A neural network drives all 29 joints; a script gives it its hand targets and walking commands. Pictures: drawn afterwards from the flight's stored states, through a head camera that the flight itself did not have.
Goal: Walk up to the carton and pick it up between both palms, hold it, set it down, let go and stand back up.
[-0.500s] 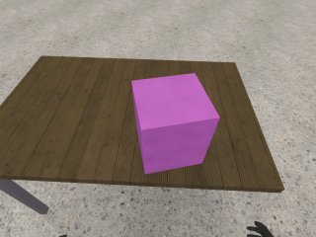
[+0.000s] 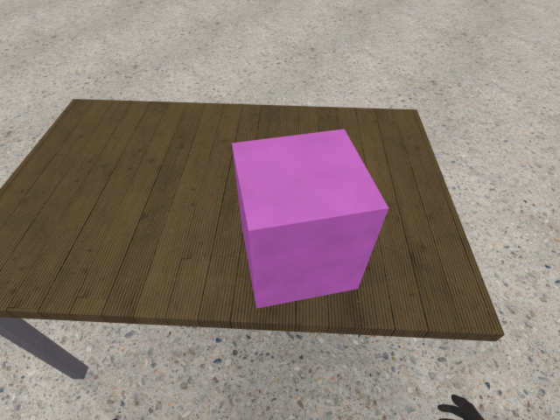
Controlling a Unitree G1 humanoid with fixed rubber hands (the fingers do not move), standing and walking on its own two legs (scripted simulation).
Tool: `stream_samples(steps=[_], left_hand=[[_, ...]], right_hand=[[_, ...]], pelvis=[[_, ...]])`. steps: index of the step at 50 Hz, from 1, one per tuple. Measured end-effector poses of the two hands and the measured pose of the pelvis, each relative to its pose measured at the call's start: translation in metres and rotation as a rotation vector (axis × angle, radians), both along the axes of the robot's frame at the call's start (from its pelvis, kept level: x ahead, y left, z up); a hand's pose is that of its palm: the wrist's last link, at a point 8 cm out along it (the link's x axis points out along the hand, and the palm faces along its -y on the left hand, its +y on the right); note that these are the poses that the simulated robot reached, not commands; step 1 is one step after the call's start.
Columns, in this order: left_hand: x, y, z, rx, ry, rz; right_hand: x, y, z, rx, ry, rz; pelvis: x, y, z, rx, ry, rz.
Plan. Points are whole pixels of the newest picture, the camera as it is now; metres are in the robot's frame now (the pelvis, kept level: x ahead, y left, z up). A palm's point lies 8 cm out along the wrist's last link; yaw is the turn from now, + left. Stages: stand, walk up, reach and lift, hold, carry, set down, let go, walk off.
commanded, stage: stand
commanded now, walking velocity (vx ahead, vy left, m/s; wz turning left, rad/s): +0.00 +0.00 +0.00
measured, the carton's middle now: (299, 221) +0.46 -0.01 -0.03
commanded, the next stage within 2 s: none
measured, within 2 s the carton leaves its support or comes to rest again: neither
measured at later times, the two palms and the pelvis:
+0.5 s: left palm out of the picture +0.06 +0.29 -0.11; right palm out of the picture +0.10 -0.27 -0.11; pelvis +0.00 +0.00 +0.00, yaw +0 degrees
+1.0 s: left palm out of the picture +0.06 +0.29 -0.10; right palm out of the picture +0.10 -0.27 -0.11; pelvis +0.00 +0.00 +0.00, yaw +0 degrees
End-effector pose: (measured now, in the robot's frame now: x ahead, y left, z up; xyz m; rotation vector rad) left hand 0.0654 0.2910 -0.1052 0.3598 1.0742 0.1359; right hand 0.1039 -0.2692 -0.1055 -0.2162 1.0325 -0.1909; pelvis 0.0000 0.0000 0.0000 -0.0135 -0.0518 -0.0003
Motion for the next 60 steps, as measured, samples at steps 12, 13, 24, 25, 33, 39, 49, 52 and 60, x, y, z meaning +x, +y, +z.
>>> stream_samples(steps=[12, 13, 24, 25, 33, 39, 49, 52, 60], left_hand=[[-0.0032, -0.0007, 0.0004, 0.001, 0.006, 0.002], [-0.0036, -0.0007, 0.0003, 0.001, 0.007, 0.002], [-0.0043, -0.0002, 0.0001, 0.003, 0.014, 0.005], [-0.0042, -0.0001, 0.0001, 0.003, 0.015, 0.005], [-0.0024, 0.0003, 0.0, 0.004, 0.019, 0.006], [-0.0009, 0.0004, 0.0003, 0.005, 0.016, 0.006], [-0.0012, 0.0004, 0.0013, 0.007, 0.017, 0.006], [-0.0017, 0.0004, 0.0015, 0.008, 0.016, 0.006], [-0.0031, 0.0005, 0.0013, 0.008, 0.018, 0.007]], right_hand=[[-0.0036, -0.0014, -0.0011, 0.002, 0.008, -0.002], [-0.0043, -0.0014, -0.0013, 0.002, 0.01, -0.003], [-0.0063, -0.0017, -0.0028, 0.002, 0.023, -0.006], [-0.0063, -0.0017, -0.0029, 0.002, 0.024, -0.006], [-0.0045, -0.0015, -0.003, 0.002, 0.029, -0.006], [-0.002, -0.0013, -0.0026, 0.002, 0.024, -0.005], [-0.0026, -0.0015, -0.0031, 0.004, 0.025, -0.005], [-0.0036, -0.0017, -0.0035, 0.005, 0.027, -0.006], [-0.0051, -0.0019, -0.0038, 0.005, 0.029, -0.007]], pelvis=[[-0.002, -0.0012, 0.0005, 0.002, 0.0, 0.0], [-0.0021, -0.0012, 0.0005, 0.002, 0.0, 0.0], [-0.0014, -0.0011, 0.0007, 0.002, 0.002, 0.0], [-0.0012, -0.001, 0.0008, 0.002, 0.003, 0.0], [0.001, -0.0008, 0.0011, 0.001, 0.007, 0.0], [0.0012, -0.0008, 0.0012, 0.001, 0.008, 0.0], [0.0008, -0.0012, 0.0014, 0.002, 0.009, 0.001], [0.0003, -0.0013, 0.0014, 0.002, 0.008, 0.001], [-0.0005, -0.0013, 0.0014, 0.002, 0.007, 0.001]])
